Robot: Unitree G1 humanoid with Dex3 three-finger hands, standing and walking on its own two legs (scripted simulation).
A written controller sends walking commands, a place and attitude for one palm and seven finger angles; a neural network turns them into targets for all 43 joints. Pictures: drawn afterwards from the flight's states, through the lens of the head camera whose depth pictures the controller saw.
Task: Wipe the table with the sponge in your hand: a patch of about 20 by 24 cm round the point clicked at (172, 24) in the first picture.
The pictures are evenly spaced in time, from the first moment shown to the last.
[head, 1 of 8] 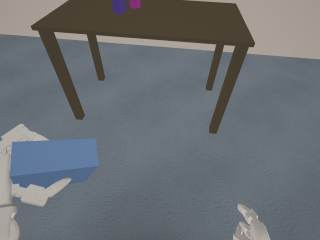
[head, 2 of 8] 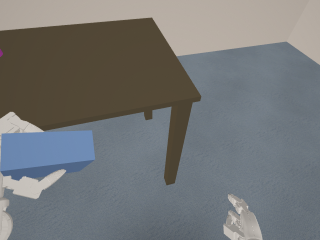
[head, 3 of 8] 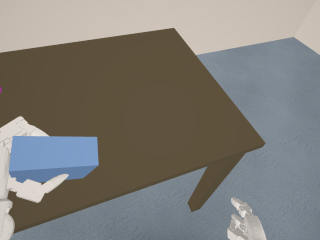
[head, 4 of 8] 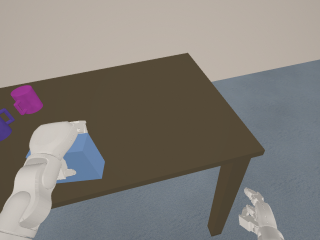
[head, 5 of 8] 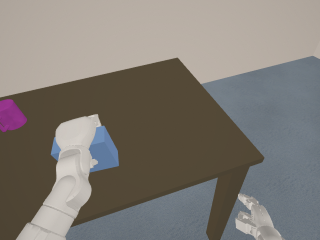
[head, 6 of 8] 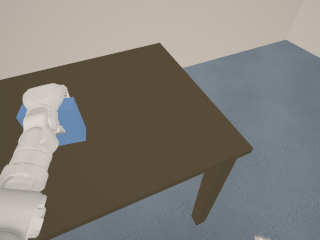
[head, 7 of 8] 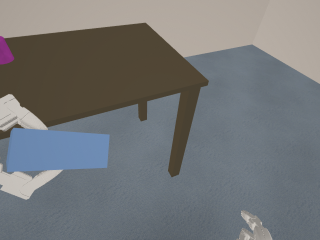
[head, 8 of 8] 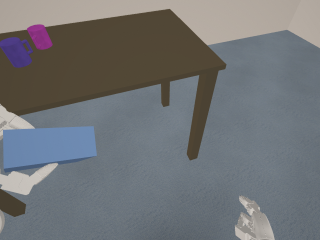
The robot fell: no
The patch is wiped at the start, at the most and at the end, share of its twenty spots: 0.00 1.00 1.00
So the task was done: yes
